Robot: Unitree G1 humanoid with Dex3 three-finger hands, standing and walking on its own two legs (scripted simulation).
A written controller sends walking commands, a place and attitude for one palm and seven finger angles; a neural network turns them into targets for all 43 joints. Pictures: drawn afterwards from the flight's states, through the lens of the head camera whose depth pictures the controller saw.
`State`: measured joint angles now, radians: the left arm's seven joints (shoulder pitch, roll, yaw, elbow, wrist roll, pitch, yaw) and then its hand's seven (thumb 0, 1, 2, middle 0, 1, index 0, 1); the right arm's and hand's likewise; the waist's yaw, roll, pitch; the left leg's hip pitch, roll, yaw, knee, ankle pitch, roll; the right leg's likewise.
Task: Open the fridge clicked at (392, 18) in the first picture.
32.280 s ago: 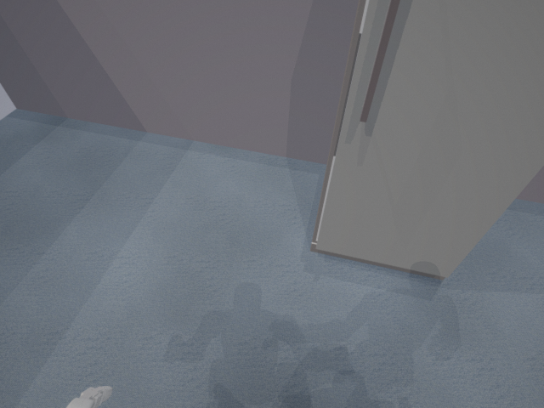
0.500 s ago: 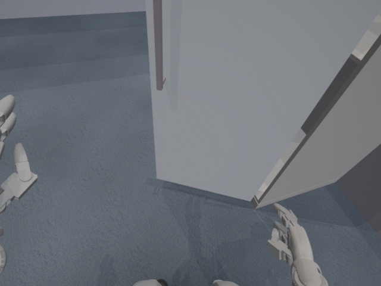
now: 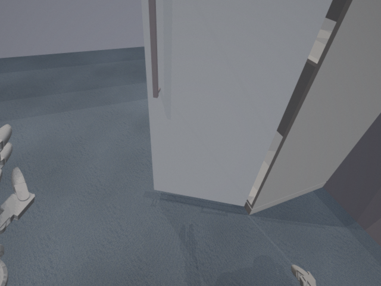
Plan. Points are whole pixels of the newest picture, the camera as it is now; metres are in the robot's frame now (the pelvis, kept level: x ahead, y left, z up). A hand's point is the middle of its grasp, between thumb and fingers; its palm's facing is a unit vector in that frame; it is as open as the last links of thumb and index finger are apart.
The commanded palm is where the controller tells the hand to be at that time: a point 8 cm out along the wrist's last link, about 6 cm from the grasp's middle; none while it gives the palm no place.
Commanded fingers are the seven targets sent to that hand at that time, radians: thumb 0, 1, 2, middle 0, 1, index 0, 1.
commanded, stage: stop stepping back and stand still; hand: left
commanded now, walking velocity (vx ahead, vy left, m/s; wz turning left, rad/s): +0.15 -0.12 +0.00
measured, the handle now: (154, 29) +0.77 +0.14 +0.24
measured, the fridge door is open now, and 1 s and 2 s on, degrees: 58 58 58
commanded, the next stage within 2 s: let the arm hang, fingers relaxed in 0.24 s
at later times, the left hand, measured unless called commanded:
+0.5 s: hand (77, 267) +0.19 +0.24 -0.06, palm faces +0.13 -0.91 -0.40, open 7.4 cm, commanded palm none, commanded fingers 0.00 0.90 0.90 -0.20 -0.30 -0.20 -0.30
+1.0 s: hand out of the picture +0.04 +0.25 -0.15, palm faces +0.07 -0.94 -0.32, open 7.3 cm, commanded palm none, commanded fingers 0.00 0.90 0.90 -0.20 -0.30 -0.20 -0.30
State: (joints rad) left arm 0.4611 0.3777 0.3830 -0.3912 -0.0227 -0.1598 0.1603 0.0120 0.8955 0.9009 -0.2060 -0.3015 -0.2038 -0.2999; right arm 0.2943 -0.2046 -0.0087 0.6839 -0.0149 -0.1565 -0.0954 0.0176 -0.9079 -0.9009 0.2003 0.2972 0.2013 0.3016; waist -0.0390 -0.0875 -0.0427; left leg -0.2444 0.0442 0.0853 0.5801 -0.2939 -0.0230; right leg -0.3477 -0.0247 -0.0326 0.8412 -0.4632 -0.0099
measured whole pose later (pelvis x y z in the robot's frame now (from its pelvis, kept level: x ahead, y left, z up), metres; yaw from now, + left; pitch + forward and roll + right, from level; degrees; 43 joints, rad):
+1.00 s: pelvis +0.01 +0.00 +0.02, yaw +6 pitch -1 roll -1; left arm 0.17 0.30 0.03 1.08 0.02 0.01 0.00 0.00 0.92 0.90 -0.20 -0.30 -0.20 -0.30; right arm 0.21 -0.27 -0.03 1.07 -0.02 0.02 -0.01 0.01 -0.91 -0.90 0.20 0.30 0.20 0.30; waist -0.01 0.03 0.08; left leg -0.27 0.02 0.00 0.46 -0.18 0.00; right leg -0.20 0.01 0.00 0.44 -0.23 0.00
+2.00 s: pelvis +0.05 +0.01 +0.02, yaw +5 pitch -1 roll +0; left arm 0.09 0.33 0.01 1.12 0.01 -0.02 0.00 0.00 0.91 0.90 -0.20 -0.30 -0.20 -0.30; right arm 0.09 -0.33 -0.01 1.12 -0.01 0.00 0.00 0.01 -0.91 -0.90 0.20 0.30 0.20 0.30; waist -0.01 0.01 0.06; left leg -0.14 0.01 0.02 0.34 -0.19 0.00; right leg -0.09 -0.01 0.02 0.33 -0.23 0.01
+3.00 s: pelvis +0.05 +0.00 +0.02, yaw +4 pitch -1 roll +0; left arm 0.09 0.33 0.01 1.12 0.01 -0.02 0.00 0.00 0.91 0.90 -0.20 -0.30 -0.20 -0.30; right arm 0.10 -0.33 -0.01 1.13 -0.01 0.00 -0.01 0.01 -0.91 -0.90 0.20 0.30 0.20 0.30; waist -0.01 0.00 0.06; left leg -0.12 0.02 0.03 0.32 -0.18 -0.01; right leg -0.07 0.01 0.03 0.30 -0.22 0.00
